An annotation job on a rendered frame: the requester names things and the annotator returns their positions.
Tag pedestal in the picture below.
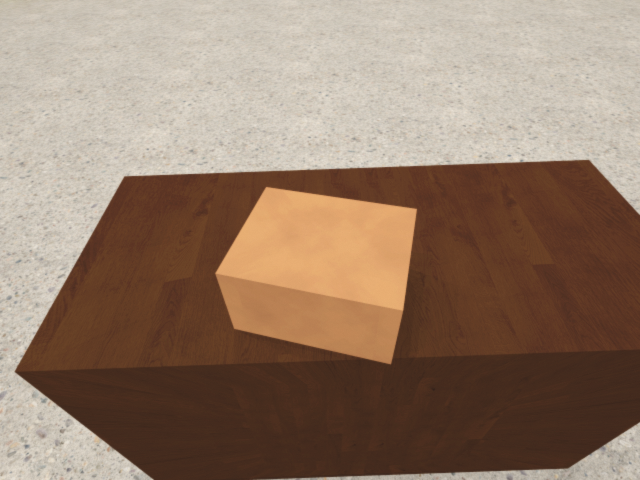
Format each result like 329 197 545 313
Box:
15 160 640 480

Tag carton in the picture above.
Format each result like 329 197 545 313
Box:
215 187 417 364

